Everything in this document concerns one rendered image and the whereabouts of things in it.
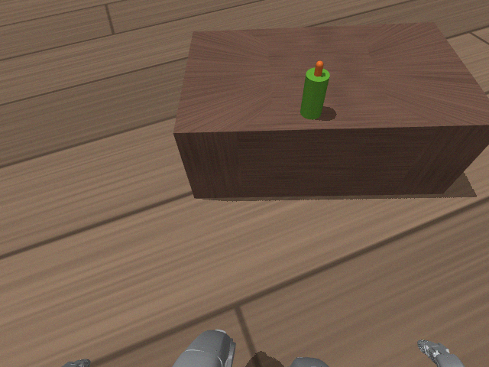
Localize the right robot hand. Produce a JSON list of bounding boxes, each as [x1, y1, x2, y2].
[[417, 339, 465, 367]]

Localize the bottle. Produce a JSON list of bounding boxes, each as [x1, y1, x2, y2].
[[300, 61, 330, 119]]

